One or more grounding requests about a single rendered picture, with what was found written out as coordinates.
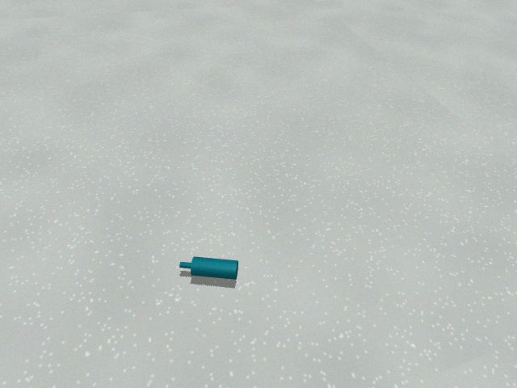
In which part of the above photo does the bottle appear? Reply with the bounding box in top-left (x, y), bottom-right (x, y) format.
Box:
top-left (179, 256), bottom-right (238, 280)

